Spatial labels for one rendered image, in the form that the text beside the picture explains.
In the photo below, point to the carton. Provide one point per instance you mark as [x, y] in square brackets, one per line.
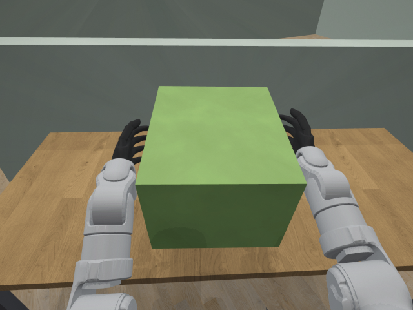
[217, 170]

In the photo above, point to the table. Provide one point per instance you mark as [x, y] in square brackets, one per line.
[43, 211]

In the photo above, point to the robot left hand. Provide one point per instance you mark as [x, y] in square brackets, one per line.
[124, 147]

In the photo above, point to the right robot forearm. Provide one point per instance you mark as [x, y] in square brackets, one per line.
[345, 235]

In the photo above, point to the right robot upper arm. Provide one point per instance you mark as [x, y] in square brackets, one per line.
[366, 285]

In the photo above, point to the left robot upper arm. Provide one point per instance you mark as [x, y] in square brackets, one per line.
[116, 301]

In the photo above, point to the left robot forearm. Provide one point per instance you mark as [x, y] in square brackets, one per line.
[105, 258]

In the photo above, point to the robot right hand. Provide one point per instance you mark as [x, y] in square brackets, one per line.
[301, 130]

